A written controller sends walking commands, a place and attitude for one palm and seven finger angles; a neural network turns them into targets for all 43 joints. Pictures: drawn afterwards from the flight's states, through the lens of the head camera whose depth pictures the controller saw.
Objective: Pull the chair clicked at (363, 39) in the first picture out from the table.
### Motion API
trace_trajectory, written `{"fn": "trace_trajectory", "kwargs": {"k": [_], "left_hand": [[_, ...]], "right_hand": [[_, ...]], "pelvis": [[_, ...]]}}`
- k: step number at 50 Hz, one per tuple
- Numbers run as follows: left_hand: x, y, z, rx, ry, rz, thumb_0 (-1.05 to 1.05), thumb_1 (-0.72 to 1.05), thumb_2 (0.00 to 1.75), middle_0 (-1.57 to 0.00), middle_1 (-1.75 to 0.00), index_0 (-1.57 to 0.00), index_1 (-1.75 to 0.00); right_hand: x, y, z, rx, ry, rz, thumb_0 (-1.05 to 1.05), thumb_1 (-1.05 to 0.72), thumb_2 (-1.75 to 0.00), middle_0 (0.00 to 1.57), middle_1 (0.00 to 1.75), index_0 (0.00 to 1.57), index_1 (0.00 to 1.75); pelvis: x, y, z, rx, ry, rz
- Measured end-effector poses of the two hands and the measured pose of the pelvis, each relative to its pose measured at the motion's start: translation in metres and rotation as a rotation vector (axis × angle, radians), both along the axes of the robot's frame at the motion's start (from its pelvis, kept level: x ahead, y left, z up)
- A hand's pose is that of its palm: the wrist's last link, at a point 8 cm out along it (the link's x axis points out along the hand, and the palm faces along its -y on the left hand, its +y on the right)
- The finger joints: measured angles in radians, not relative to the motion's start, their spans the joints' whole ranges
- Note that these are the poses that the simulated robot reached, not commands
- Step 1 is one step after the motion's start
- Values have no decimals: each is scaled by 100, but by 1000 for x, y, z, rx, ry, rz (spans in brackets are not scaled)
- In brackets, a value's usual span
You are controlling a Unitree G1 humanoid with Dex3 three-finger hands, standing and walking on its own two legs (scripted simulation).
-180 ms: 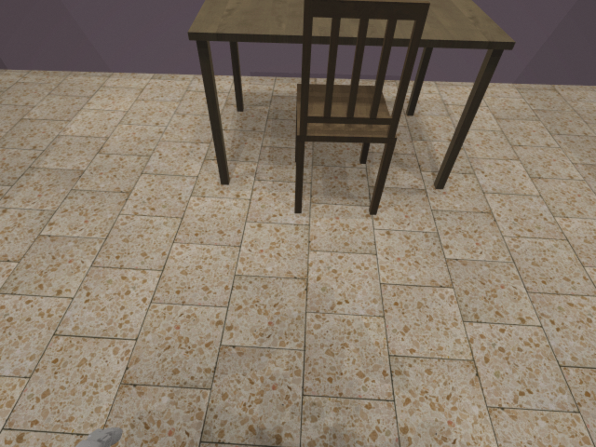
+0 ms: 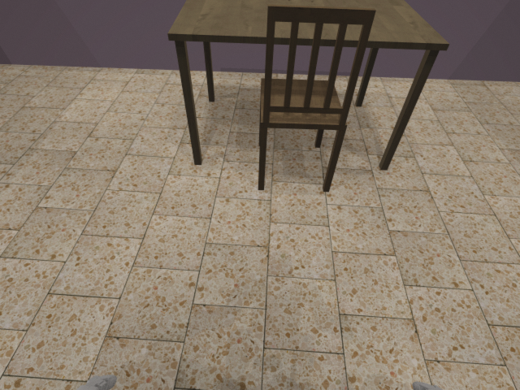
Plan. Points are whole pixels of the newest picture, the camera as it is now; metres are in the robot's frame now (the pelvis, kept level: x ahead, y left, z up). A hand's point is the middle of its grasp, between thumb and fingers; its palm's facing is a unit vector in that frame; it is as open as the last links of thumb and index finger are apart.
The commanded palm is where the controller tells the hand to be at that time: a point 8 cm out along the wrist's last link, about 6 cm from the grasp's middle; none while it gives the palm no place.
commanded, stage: stand and wait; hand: left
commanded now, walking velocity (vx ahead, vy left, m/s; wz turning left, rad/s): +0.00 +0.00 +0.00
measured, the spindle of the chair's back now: (312, 68) +1.27 -0.13 -0.08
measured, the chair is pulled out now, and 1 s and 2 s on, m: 0.00 0.00 0.00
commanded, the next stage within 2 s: look at it before walking up in 0.64 s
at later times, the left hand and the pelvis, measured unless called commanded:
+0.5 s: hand out of the picture +0.05 +0.25 -0.15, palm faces -0.02 -0.94 -0.34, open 7.4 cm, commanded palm none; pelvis -0.02 +0.00 +0.01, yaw +0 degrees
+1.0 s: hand out of the picture +0.05 +0.23 -0.15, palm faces -0.02 -0.95 -0.32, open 7.4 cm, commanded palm none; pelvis -0.02 -0.01 +0.01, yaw +0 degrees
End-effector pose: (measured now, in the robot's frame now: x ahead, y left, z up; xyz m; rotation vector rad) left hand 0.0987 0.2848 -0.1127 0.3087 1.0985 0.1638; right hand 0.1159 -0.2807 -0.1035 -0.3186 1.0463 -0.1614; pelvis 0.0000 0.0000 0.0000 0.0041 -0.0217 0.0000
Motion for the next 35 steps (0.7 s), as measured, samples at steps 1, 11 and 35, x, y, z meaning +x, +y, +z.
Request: {"fn": "trace_trajectory", "kwargs": {"k": [1, 11, 35], "left_hand": [[-2, -1, 0, -2, 4, 2, 1, 90, 90, -20, -30, -20, -30], [-29, 0, -5, -2, 70, 27, 1, 90, 90, -20, -30, -20, -30], [-56, 1, -2, 12, 112, 38, 1, 90, 90, -20, -30, -20, -30]], "right_hand": [[0, 0, 0, 1, 1, 0, 1, -91, -90, 20, 30, 20, 30], [-21, -7, -2, -8, 60, -21, 1, -91, -90, 20, 30, 20, 30], [-71, -16, -10, -2, 158, -59, 1, -91, -90, 20, 30, 20, 30]], "pelvis": [[0, 0, 0, 0, 0, 0], [-6, -3, 3, -1, -6, 0], [-22, -7, 6, 0, -15, 1]]}}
